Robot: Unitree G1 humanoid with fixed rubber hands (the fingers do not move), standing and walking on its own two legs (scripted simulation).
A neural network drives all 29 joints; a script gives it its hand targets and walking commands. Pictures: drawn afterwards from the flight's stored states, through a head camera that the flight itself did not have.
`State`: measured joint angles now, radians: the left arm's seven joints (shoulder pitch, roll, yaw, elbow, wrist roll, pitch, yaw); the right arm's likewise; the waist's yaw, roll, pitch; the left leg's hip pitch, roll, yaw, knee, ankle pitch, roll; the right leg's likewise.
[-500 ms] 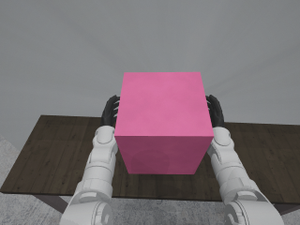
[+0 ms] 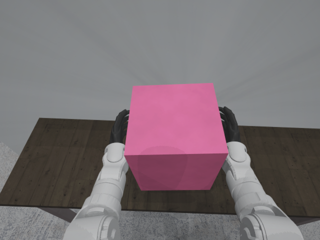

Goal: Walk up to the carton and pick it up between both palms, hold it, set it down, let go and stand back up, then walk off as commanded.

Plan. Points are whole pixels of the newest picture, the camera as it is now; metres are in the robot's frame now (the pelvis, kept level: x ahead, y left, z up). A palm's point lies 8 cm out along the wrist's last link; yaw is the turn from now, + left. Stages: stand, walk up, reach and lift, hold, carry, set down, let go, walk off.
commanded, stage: set down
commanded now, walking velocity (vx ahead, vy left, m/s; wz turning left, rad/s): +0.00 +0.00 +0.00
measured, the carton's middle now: (173, 141) +0.39 +0.00 -0.01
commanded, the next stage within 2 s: none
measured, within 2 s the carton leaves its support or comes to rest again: rests again in 1.54 s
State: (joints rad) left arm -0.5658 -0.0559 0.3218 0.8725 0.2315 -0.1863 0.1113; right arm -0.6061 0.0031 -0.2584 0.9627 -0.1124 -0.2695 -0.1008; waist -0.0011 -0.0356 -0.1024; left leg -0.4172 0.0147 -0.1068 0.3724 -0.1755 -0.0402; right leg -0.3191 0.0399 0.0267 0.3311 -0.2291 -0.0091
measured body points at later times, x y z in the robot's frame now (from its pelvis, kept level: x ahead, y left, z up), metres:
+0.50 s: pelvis +0.01 +0.00 -0.01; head +0.13 +0.01 +0.43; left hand +0.40 +0.15 -0.03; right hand +0.41 -0.15 -0.02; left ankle -0.01 +0.15 -0.74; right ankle -0.06 -0.11 -0.74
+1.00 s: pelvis +0.00 +0.00 -0.01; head +0.12 +0.01 +0.43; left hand +0.40 +0.14 -0.03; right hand +0.40 -0.16 -0.03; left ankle -0.01 +0.15 -0.74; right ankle -0.06 -0.11 -0.74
